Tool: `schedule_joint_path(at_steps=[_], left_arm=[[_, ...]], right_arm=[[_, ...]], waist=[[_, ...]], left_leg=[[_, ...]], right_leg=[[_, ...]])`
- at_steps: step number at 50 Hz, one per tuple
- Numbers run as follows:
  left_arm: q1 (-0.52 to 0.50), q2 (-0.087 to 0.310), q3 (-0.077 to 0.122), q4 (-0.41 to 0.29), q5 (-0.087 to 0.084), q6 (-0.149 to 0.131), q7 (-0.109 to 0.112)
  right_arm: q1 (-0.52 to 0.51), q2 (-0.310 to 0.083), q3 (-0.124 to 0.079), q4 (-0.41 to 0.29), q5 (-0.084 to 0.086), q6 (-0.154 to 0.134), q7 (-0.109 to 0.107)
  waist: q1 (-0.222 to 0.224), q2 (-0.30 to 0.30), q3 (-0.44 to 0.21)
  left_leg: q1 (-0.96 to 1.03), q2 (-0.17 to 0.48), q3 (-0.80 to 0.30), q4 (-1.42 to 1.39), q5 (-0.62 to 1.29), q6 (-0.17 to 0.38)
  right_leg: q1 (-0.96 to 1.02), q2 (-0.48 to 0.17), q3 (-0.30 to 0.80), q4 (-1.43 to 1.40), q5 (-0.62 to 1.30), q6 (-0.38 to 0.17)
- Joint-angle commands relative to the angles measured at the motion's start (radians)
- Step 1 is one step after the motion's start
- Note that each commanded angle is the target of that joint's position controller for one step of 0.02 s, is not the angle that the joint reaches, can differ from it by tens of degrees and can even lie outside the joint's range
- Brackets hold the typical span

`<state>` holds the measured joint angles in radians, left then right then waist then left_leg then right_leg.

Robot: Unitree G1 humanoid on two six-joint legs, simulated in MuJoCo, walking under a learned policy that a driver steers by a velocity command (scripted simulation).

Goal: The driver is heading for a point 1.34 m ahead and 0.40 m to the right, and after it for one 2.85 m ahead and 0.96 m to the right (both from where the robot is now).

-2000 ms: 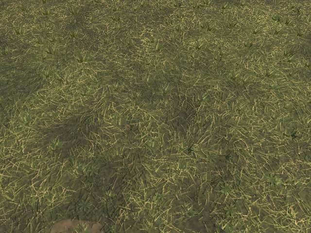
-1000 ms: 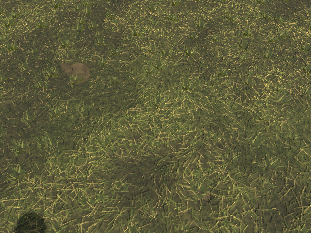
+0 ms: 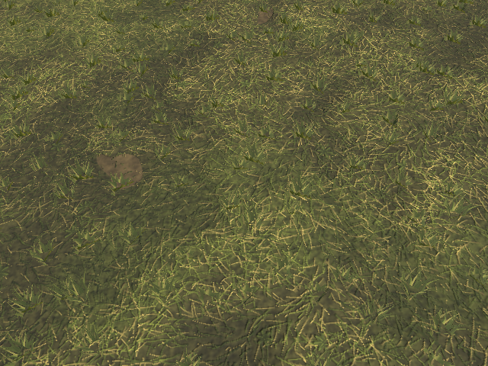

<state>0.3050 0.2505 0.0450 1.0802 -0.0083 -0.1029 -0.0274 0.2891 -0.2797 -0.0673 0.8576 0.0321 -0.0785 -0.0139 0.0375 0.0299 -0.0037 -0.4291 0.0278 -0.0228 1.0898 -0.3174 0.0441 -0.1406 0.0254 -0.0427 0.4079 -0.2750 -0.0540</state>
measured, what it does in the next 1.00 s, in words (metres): walks ahead: left foot, then right foot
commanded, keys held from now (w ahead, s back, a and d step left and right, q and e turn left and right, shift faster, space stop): w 0.46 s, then w+e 0.54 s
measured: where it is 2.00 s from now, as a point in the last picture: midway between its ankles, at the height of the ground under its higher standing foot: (334, 221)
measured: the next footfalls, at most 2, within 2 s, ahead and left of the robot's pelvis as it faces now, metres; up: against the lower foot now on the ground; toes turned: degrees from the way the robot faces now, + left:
left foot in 0.34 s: +0.37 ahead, +0.15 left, +0.00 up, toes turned +2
right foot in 0.92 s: +0.66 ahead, -0.11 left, +0.00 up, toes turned -14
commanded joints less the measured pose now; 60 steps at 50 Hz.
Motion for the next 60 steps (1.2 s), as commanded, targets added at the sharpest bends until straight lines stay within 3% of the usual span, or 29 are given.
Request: schedule_joint_path(at_steps=[1,6,9,12,15,17,18,19,20,21,22,23,25,29,32,35,40,43,45,46,47,48,49,50,51,53,55,57,60], left_arm=[[0.037,0.102,0.002,-0.034,0.006,-0.004,0.006],[0.075,0.148,0.003,-0.043,0.011,0.012,0.033],[0.127,0.155,0.005,-0.036,0.001,0.014,0.037],[0.157,0.153,0.01,-0.025,-0.009,0.022,0.039],[0.132,0.183,0.025,-0.038,-0.007,0.033,0.041],[0.107,0.178,0.024,-0.053,0.005,0.048,0.042],[0.124,0.132,0.006,-0.08,0.024,0.049,0.042],[0.265,-0.023,-0.034,-0.079,0.011,0.026,0.028],[0.168,0.101,-0.005,-0.082,-0.018,-0.001,0.02],[0.058,0.155,0.012,-0.128,-0.044,-0.018,0.018],[0.01,0.148,0.011,-0.139,-0.039,-0.025,0.026],[-0.001,0.137,0.018,-0.14,-0.023,-0.021,0.032],[0.057,0.089,0.017,-0.125,-0.022,0.01,0.033],[-0.029,0.08,0.023,-0.168,-0.02,0.047,0.04],[-0.1,0.082,0.027,-0.199,-0.012,0.039,0.031],[-0.203,0.061,0.017,-0.239,-0.006,0.03,0.013],[-0.336,0.047,0.003,-0.33,-0.01,0.03,-0.019],[-0.301,0.084,0.019,-0.366,-0.013,0.032,-0.04],[-0.069,0.162,0.066,-0.325,-0.018,0.037,-0.036],[0.105,0.25,0.103,-0.291,-0.018,0.045,-0.016],[0.119,0.345,0.121,-0.29,-0.026,0.046,-0.007],[0.152,0.266,0.096,-0.31,-0.012,0.039,-0.004],[0.114,0.21,0.082,-0.31,-0.002,0.031,-0.001],[0.043,0.181,0.073,-0.327,-0.005,0.026,0.001],[-0.03,0.149,0.064,-0.348,-0.004,0.025,0.0],[-0.086,0.127,0.054,-0.377,0.007,0.025,0.005],[-0.074,0.154,0.061,-0.38,-0.002,0.023,0.016],[-0.041,0.186,0.07,-0.378,-0.006,0.025,0.031],[0.001,0.192,0.074,-0.373,-0.013,0.036,0.042]], right_arm=[[-0.081,-0.061,-0.019,-0.083,-0.014,-0.017,0.013],[-0.257,-0.011,0.004,-0.142,-0.012,-0.008,0.02],[-0.352,-0.011,0.013,-0.167,-0.005,-0.012,0.034],[-0.409,-0.023,0.014,-0.192,0.0,-0.018,0.051],[-0.347,-0.074,-0.004,-0.183,-0.005,-0.023,0.059],[-0.063,-0.144,-0.045,-0.099,-0.004,-0.017,0.046],[0.12,-0.211,-0.062,-0.059,-0.017,-0.011,0.032],[0.149,-0.249,-0.062,-0.031,-0.024,-0.011,0.045],[0.119,-0.146,-0.034,-0.034,-0.02,-0.014,0.046],[0.022,-0.118,-0.023,-0.042,-0.019,-0.02,0.044],[-0.059,-0.104,-0.016,-0.054,-0.023,-0.026,0.046],[-0.103,-0.083,-0.011,-0.056,-0.034,-0.033,0.05],[-0.131,-0.046,-0.003,-0.041,-0.042,-0.043,0.054],[-0.076,-0.086,-0.013,0.009,-0.047,-0.054,0.034],[-0.05,-0.101,-0.014,0.025,-0.049,-0.051,0.016],[-0.028,-0.116,-0.012,0.034,-0.042,-0.046,0.004],[0.061,-0.135,-0.019,0.075,-0.029,-0.011,-0.002],[0.028,-0.173,-0.03,0.057,-0.024,0.017,-0.011],[-0.002,-0.184,-0.031,0.037,-0.025,0.036,-0.022],[0.006,-0.169,-0.021,0.013,-0.034,0.03,-0.026],[0.11,-0.005,0.03,-0.03,-0.062,-0.004,0.0],[0.012,-0.083,0.018,-0.043,-0.023,-0.053,0.017],[-0.089,-0.128,0.005,-0.077,0.012,-0.079,0.026],[-0.115,-0.121,0.009,-0.085,0.005,-0.09,0.023],[-0.121,-0.125,0.001,-0.077,-0.018,-0.089,0.015],[-0.089,-0.128,-0.01,-0.08,-0.035,-0.061,0.014],[-0.093,-0.1,-0.006,-0.091,-0.046,-0.04,0.011],[-0.169,-0.081,0.001,-0.121,-0.051,-0.032,0.007],[-0.281,-0.054,0.013,-0.153,-0.045,-0.037,0.013]], waist=[[0.007,-0.119,0.071],[0.035,-0.097,0.104],[0.06,-0.105,0.132],[0.051,-0.105,0.153],[-0.02,-0.132,0.076],[-0.168,-0.139,-0.106],[-0.214,-0.018,-0.252],[-0.116,0.267,-0.409],[-0.155,0.154,-0.32],[-0.13,0.117,-0.152],[-0.097,0.019,-0.078],[-0.063,-0.003,-0.034],[-0.012,0.034,-0.031],[-0.015,0.024,0.049],[-0.033,0.012,0.061],[-0.07,0.002,0.078],[-0.116,-0.012,0.108],[-0.067,0.037,0.051],[0.063,0.052,-0.086],[0.131,-0.037,-0.191],[0.02,-0.293,-0.29],[0.083,-0.194,-0.386],[0.097,-0.155,-0.25],[0.055,-0.062,-0.164],[0.01,-0.013,-0.099],[-0.049,-0.034,-0.064],[-0.062,-0.04,-0.035],[-0.044,-0.049,-0.005],[0.003,-0.088,0.006]], left_leg=[[-0.308,0.09,-0.017,-0.038,0.126,-0.007],[-0.277,0.071,0.037,-0.333,0.293,-0.053],[-0.215,0.042,0.061,-0.469,0.38,-0.048],[-0.219,0.035,0.043,-0.542,0.371,-0.016],[-0.084,-0.011,0.064,-0.567,0.284,0.034],[0.295,-0.056,0.094,-0.567,0.266,0.089],[0.627,0.143,-0.142,-0.532,0.216,0.15],[0.888,0.365,-0.667,-0.706,-0.085,0.31],[0.807,0.335,-0.723,-0.812,-0.187,0.261],[0.655,0.308,-0.564,-0.834,-0.121,0.217],[0.497,0.274,-0.439,-0.862,0.026,0.2],[0.381,0.238,-0.341,-0.885,0.142,0.191],[0.279,0.199,-0.22,-0.938,0.198,0.18],[0.219,0.199,-0.088,-1.008,0.236,0.186],[0.263,0.184,0.003,-1.013,0.293,0.16],[0.285,0.172,0.093,-1.023,0.323,0.132],[0.514,0.237,0.147,-0.936,0.447,0.117],[0.579,0.256,0.188,-0.772,0.856,0.085],[0.506,0.215,0.232,-0.443,1.06,0.043],[0.274,0.174,0.236,-0.144,0.813,0.0],[-0.203,-0.046,0.162,0.216,-0.142,-0.067],[-0.335,-0.072,-0.062,0.336,-0.258,-0.045],[-0.419,-0.014,-0.083,0.321,-0.169,-0.015],[-0.389,0.033,-0.076,0.236,-0.081,-0.003],[-0.319,0.063,-0.069,0.144,-0.039,-0.011],[-0.203,0.088,-0.073,0.054,-0.006,-0.034],[-0.187,0.086,-0.047,-0.046,0.029,-0.07],[-0.193,0.067,-0.028,-0.195,0.146,-0.1],[-0.113,0.014,-0.015,-0.444,0.366,-0.106]], right_leg=[[0.169,-0.249,0.284,-0.263,0.174,-0.126],[0.101,-0.214,0.15,-0.304,0.337,-0.125],[0.087,-0.221,0.12,-0.326,0.303,-0.126],[0.172,-0.265,0.112,-0.299,0.35,-0.12],[0.257,-0.289,0.091,-0.163,0.688,-0.092],[0.18,-0.228,0.042,0.173,0.908,-0.05],[-0.073,-0.168,0.017,0.5,0.573,-0.025],[-0.415,0.037,0.077,0.831,-0.242,0.021],[-0.519,-0.007,0.192,0.94,-0.284,-0.001],[-0.58,-0.056,0.158,0.946,-0.194,-0.018],[-0.538,-0.109,0.136,0.899,-0.092,-0.018],[-0.493,-0.142,0.129,0.845,-0.033,-0.012],[-0.396,-0.179,0.14,0.788,0.01,-0.004],[-0.502,-0.188,0.16,0.664,0.114,0.026],[-0.555,-0.159,0.171,0.499,0.291,0.035],[-0.519,-0.139,0.097,0.334,0.411,0.035],[-0.609,-0.12,0.042,0.213,0.313,0.004],[-0.499,-0.054,-0.039,0.2,0.15,-0.043],[-0.174,0.034,-0.077,0.155,0.144,-0.099],[0.143,-0.059,0.11,0.123,0.145,-0.161],[0.511,-0.319,0.676,0.049,-0.002,-0.355],[0.589,-0.367,0.889,-0.096,-0.064,-0.378],[0.511,-0.333,0.73,-0.109,0.012,-0.32],[0.358,-0.291,0.602,-0.11,0.108,-0.286],[0.203,-0.255,0.508,-0.127,0.217,-0.264],[0.044,-0.212,0.432,-0.173,0.327,-0.259],[-0.041,-0.192,0.371,-0.195,0.397,-0.261],[-0.092,-0.16,0.32,-0.206,0.405,-0.243],[-0.137,-0.098,0.266,-0.184,0.311,-0.182]])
